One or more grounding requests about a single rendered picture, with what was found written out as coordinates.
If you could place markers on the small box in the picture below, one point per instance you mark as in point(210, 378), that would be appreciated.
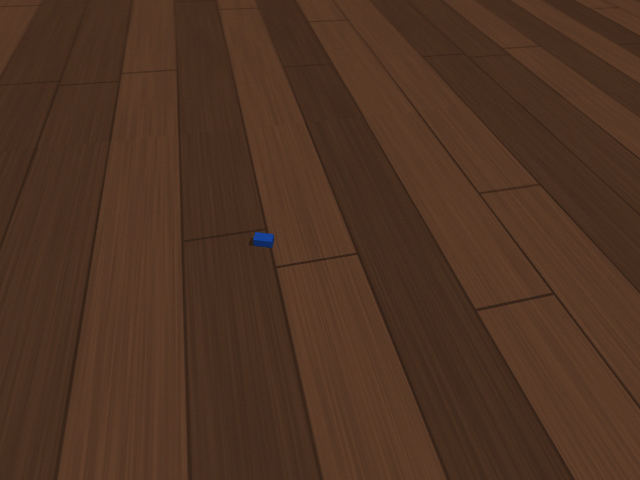
point(263, 239)

